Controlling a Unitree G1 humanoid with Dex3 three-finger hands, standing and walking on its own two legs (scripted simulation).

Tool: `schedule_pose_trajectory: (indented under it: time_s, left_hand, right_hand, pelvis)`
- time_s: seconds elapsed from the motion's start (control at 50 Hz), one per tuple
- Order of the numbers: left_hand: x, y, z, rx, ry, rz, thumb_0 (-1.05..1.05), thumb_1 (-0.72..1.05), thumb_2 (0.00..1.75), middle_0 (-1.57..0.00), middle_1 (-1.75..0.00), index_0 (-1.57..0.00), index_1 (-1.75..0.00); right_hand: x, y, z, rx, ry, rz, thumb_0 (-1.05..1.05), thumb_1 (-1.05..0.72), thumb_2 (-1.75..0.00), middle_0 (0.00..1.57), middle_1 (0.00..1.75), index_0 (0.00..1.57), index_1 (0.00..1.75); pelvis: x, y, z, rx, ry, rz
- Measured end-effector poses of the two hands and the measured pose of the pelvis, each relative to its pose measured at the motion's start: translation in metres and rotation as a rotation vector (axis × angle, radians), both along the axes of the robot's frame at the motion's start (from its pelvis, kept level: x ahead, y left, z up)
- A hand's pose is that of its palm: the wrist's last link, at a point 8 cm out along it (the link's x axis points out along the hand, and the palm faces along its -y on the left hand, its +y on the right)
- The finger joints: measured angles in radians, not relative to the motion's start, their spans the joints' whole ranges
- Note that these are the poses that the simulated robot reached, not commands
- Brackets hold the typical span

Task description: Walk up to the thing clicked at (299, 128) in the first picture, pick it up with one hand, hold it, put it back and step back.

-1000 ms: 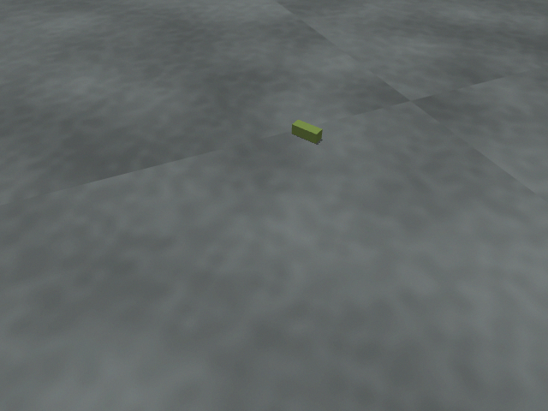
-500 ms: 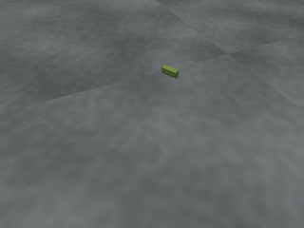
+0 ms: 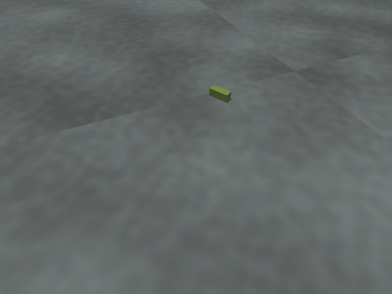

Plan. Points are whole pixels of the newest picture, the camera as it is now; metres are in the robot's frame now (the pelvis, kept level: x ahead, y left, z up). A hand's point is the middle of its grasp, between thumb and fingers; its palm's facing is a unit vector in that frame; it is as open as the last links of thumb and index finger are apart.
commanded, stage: stand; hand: left
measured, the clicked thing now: (220, 93) +1.82 -0.12 -0.75
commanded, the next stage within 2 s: walk up in 0.12 s
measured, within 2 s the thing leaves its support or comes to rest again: neither
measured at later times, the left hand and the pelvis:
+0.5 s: hand (110, 267) +0.23 +0.23 -0.14, palm faces -0.21 -0.87 -0.45, open 7.4 cm; pelvis +0.09 -0.05 -0.03, yaw -13 degrees
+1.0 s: hand (149, 175) +0.53 +0.19 -0.18, palm faces -0.44 -0.82 -0.38, open 7.4 cm; pelvis +0.36 -0.05 -0.03, yaw -23 degrees
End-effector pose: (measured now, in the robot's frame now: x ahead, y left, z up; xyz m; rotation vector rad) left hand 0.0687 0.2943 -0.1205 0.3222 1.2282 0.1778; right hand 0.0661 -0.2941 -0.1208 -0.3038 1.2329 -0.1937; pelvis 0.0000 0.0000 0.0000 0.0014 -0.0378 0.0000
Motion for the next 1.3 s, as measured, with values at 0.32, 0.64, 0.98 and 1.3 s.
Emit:
schedule_pose_trajectory:
  time_s: [0.32,0.64,0.98,1.3]
  left_hand:
    - [0.045,0.011,0.009,0.032,0.043,-0.142,0.01,0.90,0.90,-0.20,-0.30,-0.20,-0.30]
    - [0.192,-0.054,0.026,0.079,-0.094,-0.229,0.00,0.90,0.90,-0.20,-0.30,-0.20,-0.30]
    - [0.450,-0.058,-0.025,0.050,-0.011,-0.432,0.01,0.90,0.90,-0.21,-0.30,-0.20,-0.30]
    - [0.716,-0.159,0.026,0.021,-0.211,-0.604,0.01,0.90,0.90,-0.20,-0.30,-0.20,-0.30]
  right_hand:
    - [-0.005,-0.040,0.008,-0.034,-0.157,-0.126,0.00,-0.90,-0.90,0.21,0.30,0.20,0.30]
    - [0.085,-0.106,-0.005,0.013,-0.158,-0.207,0.01,-0.91,-0.90,0.20,0.30,0.20,0.29]
    - [0.254,-0.088,0.015,-0.084,-0.176,-0.339,0.01,-0.90,-0.90,0.20,0.30,0.20,0.30]
    - [0.310,-0.071,-0.012,0.008,-0.009,-0.523,0.01,-0.90,-0.90,0.20,0.30,0.20,0.30]
  pelvis:
    - [0.022,-0.005,-0.009,0.017,0.025,-0.143]
    - [0.145,-0.068,-0.014,-0.026,-0.017,-0.285]
    - [0.352,-0.048,-0.030,-0.025,0.023,-0.388]
    - [0.528,-0.084,-0.020,0.028,0.003,-0.465]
